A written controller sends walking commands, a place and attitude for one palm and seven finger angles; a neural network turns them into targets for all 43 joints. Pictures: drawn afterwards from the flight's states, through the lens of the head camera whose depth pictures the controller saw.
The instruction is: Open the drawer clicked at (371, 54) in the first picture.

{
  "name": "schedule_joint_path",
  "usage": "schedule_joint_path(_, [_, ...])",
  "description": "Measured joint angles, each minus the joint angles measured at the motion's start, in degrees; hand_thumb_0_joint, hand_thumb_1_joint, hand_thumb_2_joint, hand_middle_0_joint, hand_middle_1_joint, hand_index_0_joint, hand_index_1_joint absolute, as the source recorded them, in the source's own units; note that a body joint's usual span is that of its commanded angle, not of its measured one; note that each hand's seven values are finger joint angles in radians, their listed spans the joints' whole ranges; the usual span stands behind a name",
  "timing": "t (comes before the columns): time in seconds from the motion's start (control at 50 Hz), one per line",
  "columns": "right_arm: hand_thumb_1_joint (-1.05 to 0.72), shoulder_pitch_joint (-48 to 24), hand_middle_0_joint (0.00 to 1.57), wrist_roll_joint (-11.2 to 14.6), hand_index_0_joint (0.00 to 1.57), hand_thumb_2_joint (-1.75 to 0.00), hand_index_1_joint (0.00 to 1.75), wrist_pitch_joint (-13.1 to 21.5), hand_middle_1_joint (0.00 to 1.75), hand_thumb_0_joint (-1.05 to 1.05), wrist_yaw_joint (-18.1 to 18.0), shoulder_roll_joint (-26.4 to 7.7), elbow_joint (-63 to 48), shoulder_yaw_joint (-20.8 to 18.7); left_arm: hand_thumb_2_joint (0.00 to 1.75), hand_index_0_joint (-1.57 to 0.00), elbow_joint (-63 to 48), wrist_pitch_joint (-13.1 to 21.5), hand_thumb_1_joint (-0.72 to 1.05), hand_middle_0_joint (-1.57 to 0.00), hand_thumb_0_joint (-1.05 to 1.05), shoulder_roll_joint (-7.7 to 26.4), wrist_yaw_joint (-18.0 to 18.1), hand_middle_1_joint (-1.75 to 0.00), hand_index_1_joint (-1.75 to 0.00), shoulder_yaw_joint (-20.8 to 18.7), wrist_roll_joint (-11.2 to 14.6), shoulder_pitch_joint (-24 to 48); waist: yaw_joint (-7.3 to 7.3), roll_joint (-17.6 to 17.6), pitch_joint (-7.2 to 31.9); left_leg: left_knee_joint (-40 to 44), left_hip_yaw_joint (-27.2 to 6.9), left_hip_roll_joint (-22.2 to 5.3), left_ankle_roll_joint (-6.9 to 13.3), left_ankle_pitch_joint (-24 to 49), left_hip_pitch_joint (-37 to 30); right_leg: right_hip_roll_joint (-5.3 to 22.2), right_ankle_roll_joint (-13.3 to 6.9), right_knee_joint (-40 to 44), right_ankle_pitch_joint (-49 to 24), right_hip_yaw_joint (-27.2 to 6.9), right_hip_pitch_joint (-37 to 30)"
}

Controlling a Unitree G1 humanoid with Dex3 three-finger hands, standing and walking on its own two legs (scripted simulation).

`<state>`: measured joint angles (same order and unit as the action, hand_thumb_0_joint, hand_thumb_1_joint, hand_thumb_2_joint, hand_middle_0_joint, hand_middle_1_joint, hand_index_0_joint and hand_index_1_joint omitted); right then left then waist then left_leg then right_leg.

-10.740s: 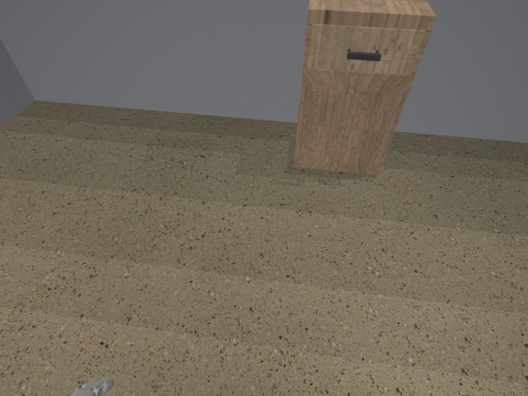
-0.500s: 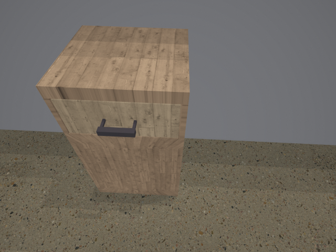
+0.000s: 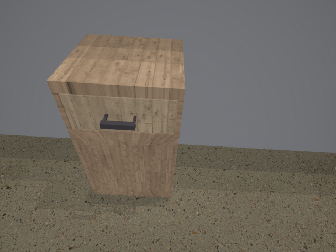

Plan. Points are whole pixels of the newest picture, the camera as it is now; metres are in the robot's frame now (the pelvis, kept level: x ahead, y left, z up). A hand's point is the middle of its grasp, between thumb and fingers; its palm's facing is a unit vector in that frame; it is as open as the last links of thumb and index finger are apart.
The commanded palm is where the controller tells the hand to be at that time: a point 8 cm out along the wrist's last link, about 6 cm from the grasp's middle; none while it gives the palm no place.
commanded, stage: come to a stop and stand still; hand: left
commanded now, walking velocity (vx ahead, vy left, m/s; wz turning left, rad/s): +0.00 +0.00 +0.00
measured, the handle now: (119, 121) +0.60 +0.22 -0.08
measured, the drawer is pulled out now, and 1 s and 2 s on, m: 0.00 0.00 0.00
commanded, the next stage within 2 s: look again from close up in 0.36 s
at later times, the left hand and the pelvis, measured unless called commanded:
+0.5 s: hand out of the picture -0.06 +0.18 -0.17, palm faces +0.05 -0.98 -0.18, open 7.4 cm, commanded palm none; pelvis -0.02 +0.01 +0.01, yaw +1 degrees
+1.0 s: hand out of the picture +0.00 +0.17 -0.17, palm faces +0.05 -0.98 -0.17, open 7.3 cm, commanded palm none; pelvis +0.01 +0.01 +0.01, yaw +1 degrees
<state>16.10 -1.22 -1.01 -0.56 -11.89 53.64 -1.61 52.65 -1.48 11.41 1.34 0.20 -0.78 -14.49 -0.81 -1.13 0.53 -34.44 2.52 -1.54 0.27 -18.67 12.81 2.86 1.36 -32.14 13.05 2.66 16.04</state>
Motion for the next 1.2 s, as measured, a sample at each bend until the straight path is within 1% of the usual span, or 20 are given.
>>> schedule_joint_path(0.1, [-0.91,1.0,0.2,-0.2,0.2,-0.9,0.3,-0.4,0.3,0.01,0.6,0.7,0.6,0.7,0.9,-0.2,0.7,0.0,0.91,-0.2,0.0,0.3,-0.2,-0.3,-0.3,0.0,-0.1,-1.0,0.28,0.3,-0.1,1.8,-0.1,0.5,0.5,2.3,0.9,0.2,0.2,2.4,-1.5,-0.1,0.3])
schedule_joint_path(0.24, [-0.91,2.4,0.2,0.0,0.2,-0.9,0.3,-0.8,0.3,0.01,0.8,1.7,3.0,1.0,0.9,-0.2,3.6,0.1,0.91,-0.2,0.0,0.1,-0.1,-0.3,-0.3,-0.3,-0.2,-4.6,0.7,1.1,-1.2,3.5,-0.1,1.3,1.0,4.2,1.5,0.6,0.6,4.3,-3.4,-0.7,0.7])
schedule_joint_path(0.44, [-0.91,3.2,0.2,0.4,0.2,-0.9,0.3,-0.7,0.3,0.01,0.5,2.6,6.1,0.7,0.9,-0.2,7.7,0.4,0.91,-0.2,0.0,-2.1,0.2,-0.3,-0.3,-0.3,-0.3,-7.9,0.92,1.4,-1.8,4.4,-0.1,1.6,1.2,4.9,1.9,0.5,0.8,5.1,-3.6,-1.4,1.1])
schedule_joint_path(0.52, [-0.91,3.1,0.2,0.5,0.2,-0.9,0.3,-0.3,0.3,0.01,0.3,2.9,7.1,0.6,0.9,-0.2,8.6,0.7,0.91,-0.2,0.0,-3.2,0.3,-0.3,-0.3,-0.2,-0.3,-7.7,0.94,1.0,-1.9,4.6,0.0,1.9,1.3,4.9,1.7,0.6,0.8,5.5,-4.8,-1.6,0.9])
schedule_joint_path(0.74, [-0.91,2.3,0.2,0.6,0.2,-0.9,0.3,0.2,0.3,0.01,0.1,3.9,8.1,0.6,0.9,-0.2,9.0,1.6,0.91,-0.2,0.0,-5.0,0.5,-0.3,-0.3,-0.1,-0.3,-5.8,0.8,0.9,-1.1,5.3,-0.2,1.8,1.1,4.2,0.8,0.5,1.0,5.6,-4.0,-1.6,0.3])
schedule_joint_path(0.9, [-0.91,1.5,0.2,0.8,0.2,-0.9,0.3,0.9,0.3,0.0,-0.1,4.4,8.6,0.8,0.9,-0.2,9.3,1.9,0.92,-0.2,0.0,-4.5,0.8,-0.3,-0.3,-0.3,-0.1,-4.4,0.6,0.9,-1.5,6.1,-0.1,1.6,0.9,3.5,-0.6,0.2,1.0,6.1,-3.2,-1.6,-0.9])
schedule_joint_path(1.14, [-0.91,0.7,0.2,0.9,0.2,-0.9,0.3,1.1,0.3,0.01,-0.4,4.0,10.0,1.1,0.9,-0.2,9.9,1.9,0.92,-0.2,0.0,-3.8,0.9,-0.3,-0.3,-0.3,0.0,-3.3,0.73,1.1,-1.9,7.6,0.0,1.7,1.0,2.7,-3.4,0.4,1.3,6.9,-2.2,-1.7,-3.3])
schedule_joint_path(1.2, [-0.91,1.0,0.2,0.7,0.2,-0.9,0.3,1.0,0.3,0.01,-0.2,3.9,10.1,1.1,0.9,-0.2,9.9,1.8,0.92,-0.2,0.0,-3.7,0.6,-0.3,-0.3,-0.3,-0.2,-3.6,0.79,0.9,-1.5,7.3,0.1,1.8,1.1,2.1,-3.7,0.4,1.2,6.4,-1.5,-1.7,-3.5])
